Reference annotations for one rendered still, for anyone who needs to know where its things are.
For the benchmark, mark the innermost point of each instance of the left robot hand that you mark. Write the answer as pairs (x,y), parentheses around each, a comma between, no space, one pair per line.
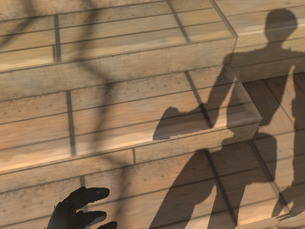
(64,215)

